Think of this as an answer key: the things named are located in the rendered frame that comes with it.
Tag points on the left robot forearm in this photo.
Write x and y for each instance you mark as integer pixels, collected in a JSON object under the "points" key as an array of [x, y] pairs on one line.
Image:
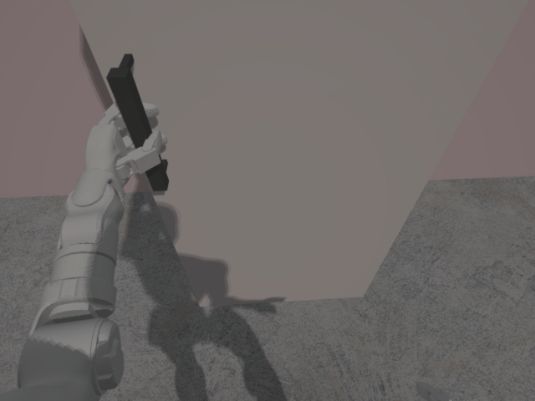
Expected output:
{"points": [[81, 286]]}

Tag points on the right robot hand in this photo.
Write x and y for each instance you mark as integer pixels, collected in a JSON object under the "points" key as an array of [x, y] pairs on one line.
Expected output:
{"points": [[429, 393]]}

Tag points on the fridge door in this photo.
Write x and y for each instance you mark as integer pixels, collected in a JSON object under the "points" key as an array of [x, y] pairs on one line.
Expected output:
{"points": [[301, 133]]}

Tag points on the left robot hand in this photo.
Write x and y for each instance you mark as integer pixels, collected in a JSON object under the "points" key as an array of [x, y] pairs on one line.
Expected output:
{"points": [[106, 150]]}

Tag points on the handle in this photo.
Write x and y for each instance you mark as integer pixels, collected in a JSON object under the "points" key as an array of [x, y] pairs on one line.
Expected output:
{"points": [[127, 97]]}

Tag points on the left robot upper arm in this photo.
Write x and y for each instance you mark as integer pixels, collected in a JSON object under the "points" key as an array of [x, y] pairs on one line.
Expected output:
{"points": [[70, 361]]}

